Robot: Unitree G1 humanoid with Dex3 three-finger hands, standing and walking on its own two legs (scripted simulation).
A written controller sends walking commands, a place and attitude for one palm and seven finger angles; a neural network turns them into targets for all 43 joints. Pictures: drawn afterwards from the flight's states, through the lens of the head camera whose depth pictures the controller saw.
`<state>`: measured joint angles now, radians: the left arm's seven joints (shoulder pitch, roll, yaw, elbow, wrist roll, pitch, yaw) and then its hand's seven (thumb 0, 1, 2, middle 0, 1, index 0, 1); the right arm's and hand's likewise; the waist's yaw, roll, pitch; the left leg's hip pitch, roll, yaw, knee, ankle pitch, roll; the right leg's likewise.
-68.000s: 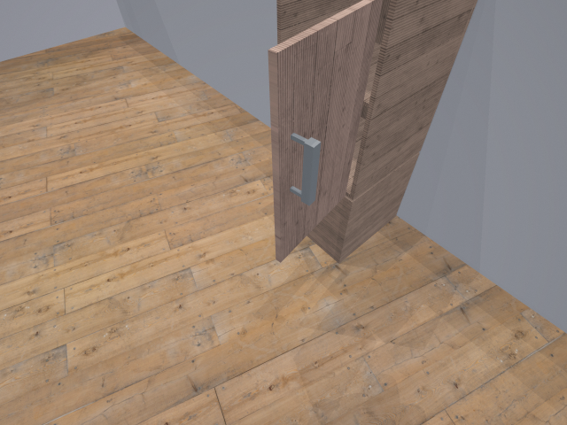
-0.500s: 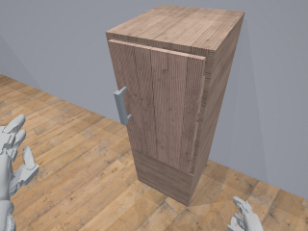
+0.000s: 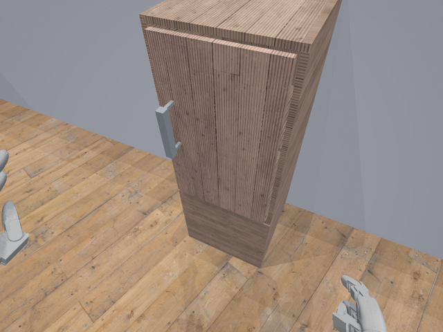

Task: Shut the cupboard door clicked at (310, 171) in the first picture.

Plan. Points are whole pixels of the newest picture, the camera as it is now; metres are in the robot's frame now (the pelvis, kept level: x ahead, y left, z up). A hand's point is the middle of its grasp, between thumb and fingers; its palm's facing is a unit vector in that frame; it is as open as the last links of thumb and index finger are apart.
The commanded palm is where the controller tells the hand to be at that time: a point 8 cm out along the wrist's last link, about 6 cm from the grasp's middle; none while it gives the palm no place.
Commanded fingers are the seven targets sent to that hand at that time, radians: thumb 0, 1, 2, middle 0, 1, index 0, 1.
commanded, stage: step back with the hand held close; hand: left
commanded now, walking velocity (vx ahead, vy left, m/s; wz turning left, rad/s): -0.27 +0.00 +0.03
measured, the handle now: (171, 130) +0.62 +0.18 -0.01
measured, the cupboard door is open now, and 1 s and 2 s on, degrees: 0 0 0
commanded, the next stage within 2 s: stop stepping back and stand still in 0.60 s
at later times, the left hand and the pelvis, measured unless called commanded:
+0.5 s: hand out of the picture +0.06 +0.28 +0.17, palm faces +0.54 -0.72 -0.43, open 7.4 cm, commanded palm +0.01 +0.31 +0.18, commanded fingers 0.00 0.90 0.90 -0.20 -0.30 -0.20 -0.30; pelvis -0.10 +0.00 -0.01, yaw +5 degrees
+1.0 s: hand out of the picture -0.04 +0.31 +0.17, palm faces +0.58 -0.74 -0.35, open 7.4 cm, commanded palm -0.09 +0.33 +0.18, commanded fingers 0.00 0.90 0.90 -0.20 -0.30 -0.20 -0.30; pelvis -0.21 +0.02 -0.02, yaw +3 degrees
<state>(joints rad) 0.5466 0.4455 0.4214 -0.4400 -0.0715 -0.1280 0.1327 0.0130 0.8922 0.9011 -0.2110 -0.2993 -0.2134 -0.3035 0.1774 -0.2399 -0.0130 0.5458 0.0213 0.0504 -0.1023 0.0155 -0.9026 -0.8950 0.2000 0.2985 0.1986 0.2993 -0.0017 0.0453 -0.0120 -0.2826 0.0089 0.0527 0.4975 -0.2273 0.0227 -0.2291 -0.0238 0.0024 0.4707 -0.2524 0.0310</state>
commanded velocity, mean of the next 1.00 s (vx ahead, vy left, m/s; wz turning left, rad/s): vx -0.15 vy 0.01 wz -0.05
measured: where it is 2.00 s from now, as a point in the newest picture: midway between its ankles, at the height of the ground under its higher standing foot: outside the picture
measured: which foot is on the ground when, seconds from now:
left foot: down 0.00-0.82, up 0.84-0.92, down 0.94-1.00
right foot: down 0.00-0.58, up 0.60-0.80, down 0.82-1.00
